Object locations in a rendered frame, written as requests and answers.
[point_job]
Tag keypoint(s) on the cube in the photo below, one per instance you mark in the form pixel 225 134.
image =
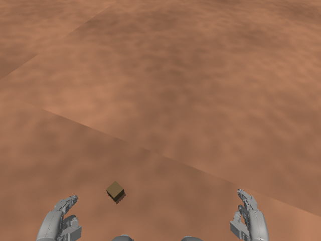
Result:
pixel 115 191

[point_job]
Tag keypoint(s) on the right robot hand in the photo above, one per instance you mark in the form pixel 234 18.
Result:
pixel 254 220

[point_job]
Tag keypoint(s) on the left robot hand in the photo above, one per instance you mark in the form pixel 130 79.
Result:
pixel 53 225

